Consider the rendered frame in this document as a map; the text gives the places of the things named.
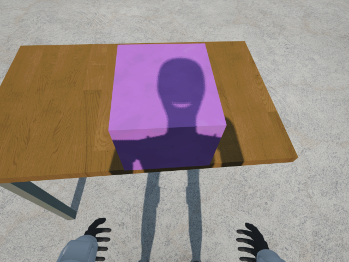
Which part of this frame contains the robot left forearm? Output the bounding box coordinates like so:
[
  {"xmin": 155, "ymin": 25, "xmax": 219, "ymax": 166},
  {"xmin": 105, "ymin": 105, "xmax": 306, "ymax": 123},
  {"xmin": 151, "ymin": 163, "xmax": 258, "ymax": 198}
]
[{"xmin": 56, "ymin": 235, "xmax": 98, "ymax": 262}]

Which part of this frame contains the robot right hand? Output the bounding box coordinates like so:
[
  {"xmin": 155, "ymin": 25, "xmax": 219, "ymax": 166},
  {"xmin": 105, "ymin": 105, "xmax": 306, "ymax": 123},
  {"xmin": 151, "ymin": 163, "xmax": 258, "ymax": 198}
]
[{"xmin": 236, "ymin": 223, "xmax": 269, "ymax": 262}]

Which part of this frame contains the robot right forearm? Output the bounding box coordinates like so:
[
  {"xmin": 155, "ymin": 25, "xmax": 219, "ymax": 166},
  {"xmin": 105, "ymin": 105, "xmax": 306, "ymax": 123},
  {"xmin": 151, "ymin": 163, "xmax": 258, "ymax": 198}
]
[{"xmin": 256, "ymin": 249, "xmax": 285, "ymax": 262}]

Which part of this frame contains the carton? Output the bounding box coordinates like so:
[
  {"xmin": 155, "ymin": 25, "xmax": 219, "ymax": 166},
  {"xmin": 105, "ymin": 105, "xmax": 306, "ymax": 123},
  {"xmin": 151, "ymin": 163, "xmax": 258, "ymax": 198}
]
[{"xmin": 109, "ymin": 43, "xmax": 226, "ymax": 171}]

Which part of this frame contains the robot left hand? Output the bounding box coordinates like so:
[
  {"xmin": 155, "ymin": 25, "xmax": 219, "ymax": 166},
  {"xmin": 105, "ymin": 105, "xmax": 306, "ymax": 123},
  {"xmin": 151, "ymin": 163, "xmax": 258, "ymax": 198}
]
[{"xmin": 84, "ymin": 218, "xmax": 111, "ymax": 261}]

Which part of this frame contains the table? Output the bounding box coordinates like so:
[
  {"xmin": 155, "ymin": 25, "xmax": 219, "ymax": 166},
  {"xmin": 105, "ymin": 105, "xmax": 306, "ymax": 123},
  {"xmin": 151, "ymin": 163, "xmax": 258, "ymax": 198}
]
[{"xmin": 0, "ymin": 41, "xmax": 298, "ymax": 220}]

